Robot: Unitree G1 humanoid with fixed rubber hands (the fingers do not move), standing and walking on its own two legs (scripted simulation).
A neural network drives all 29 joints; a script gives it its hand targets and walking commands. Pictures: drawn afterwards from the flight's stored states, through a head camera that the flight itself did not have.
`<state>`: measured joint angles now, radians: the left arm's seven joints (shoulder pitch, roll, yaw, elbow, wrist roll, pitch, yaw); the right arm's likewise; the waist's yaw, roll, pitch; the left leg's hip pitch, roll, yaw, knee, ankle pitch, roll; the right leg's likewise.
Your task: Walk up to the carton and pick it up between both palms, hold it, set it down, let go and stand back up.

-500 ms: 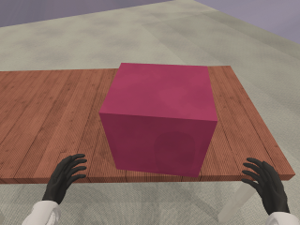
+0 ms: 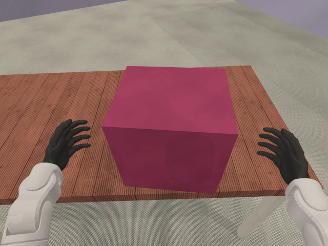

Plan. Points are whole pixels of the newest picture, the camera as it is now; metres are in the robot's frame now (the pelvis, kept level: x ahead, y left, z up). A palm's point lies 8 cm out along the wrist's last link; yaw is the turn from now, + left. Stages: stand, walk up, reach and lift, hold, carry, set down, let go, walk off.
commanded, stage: reach and lift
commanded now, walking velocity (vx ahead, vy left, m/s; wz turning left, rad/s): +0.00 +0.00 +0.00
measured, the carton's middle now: (171, 131) +0.42 +0.04 +0.04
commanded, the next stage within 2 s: none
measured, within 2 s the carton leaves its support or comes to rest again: neither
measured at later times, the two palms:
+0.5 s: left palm (60, 110) +0.34 +0.27 +0.19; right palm (302, 133) +0.33 -0.23 +0.16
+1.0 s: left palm (62, 76) +0.39 +0.27 +0.24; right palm (295, 87) +0.40 -0.22 +0.22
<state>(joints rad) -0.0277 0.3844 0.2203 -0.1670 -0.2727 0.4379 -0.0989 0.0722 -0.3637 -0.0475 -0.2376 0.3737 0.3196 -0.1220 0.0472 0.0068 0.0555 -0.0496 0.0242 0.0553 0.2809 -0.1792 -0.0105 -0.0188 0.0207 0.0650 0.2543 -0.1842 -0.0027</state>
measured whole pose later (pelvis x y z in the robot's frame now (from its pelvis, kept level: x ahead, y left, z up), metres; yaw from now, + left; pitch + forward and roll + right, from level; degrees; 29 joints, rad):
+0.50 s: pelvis -0.02 +0.00 +0.00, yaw +0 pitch -1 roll +0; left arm -0.56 0.48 0.22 0.24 -0.27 0.64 -0.07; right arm -0.44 -0.45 -0.02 0.20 0.46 0.46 -0.09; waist -0.01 -0.01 -0.01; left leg -0.14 0.02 0.05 0.28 -0.14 0.00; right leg -0.11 0.02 0.06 0.28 -0.15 0.00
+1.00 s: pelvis -0.02 +0.00 +0.00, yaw +2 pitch +3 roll -1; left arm -0.97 0.56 0.05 0.67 -0.30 0.56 -0.05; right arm -0.90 -0.48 0.03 0.75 0.51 0.41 -0.05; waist -0.02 -0.03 -0.06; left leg -0.23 0.03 0.01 0.34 -0.16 -0.01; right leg -0.17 0.03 0.02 0.27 -0.15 -0.01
